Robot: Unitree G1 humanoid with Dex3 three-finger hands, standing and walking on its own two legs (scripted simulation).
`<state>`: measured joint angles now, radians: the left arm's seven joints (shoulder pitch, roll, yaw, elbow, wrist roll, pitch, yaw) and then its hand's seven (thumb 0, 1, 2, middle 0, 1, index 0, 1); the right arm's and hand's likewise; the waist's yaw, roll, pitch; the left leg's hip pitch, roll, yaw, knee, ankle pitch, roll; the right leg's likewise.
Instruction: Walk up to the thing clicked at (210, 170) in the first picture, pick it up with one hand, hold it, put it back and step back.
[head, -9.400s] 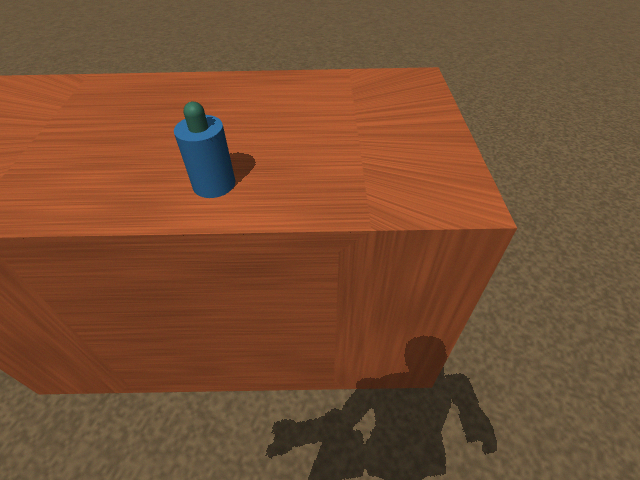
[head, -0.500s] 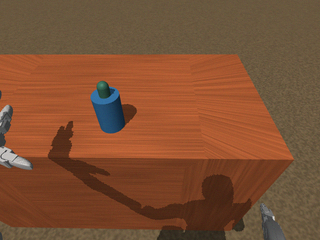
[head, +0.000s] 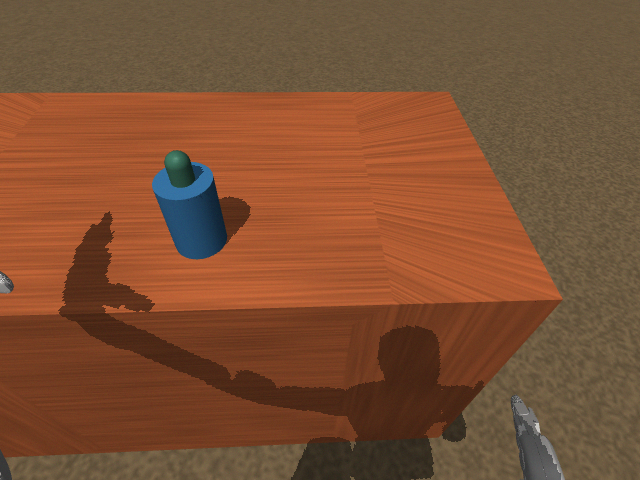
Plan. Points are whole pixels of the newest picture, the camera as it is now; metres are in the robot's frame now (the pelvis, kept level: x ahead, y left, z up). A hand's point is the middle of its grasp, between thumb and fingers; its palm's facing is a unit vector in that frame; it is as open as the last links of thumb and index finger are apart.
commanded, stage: go down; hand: left
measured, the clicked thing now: (189, 201) +0.50 +0.19 +0.07
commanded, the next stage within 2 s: approach in 1.58 s
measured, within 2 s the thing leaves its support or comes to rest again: neither
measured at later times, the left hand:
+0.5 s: hand out of the picture +0.39 +0.36 +0.17, palm faces +0.15 -0.99 -0.01, open 17.7 cm
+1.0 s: hand out of the picture +0.41 +0.38 +0.18, palm faces +0.16 -0.99 -0.01, open 17.7 cm
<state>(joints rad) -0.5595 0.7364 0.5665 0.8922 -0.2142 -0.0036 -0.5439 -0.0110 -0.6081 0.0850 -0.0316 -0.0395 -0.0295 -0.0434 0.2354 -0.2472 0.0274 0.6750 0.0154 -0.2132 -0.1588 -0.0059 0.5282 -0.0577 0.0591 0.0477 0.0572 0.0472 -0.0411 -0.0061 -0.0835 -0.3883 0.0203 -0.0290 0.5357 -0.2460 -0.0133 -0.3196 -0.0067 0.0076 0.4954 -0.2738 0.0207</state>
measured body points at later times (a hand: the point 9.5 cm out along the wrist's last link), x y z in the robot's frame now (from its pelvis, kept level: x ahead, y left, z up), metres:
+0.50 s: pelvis +0.02 +0.01 +0.00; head +0.05 +0.02 +0.45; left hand +0.38 +0.41 +0.17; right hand +0.17 -0.25 -0.09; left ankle +0.01 +0.13 -0.73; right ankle -0.02 -0.14 -0.73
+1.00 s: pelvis +0.02 +0.00 -0.01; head +0.06 +0.02 +0.44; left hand +0.39 +0.43 +0.18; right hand +0.16 -0.26 -0.08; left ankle +0.01 +0.13 -0.73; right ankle -0.02 -0.14 -0.73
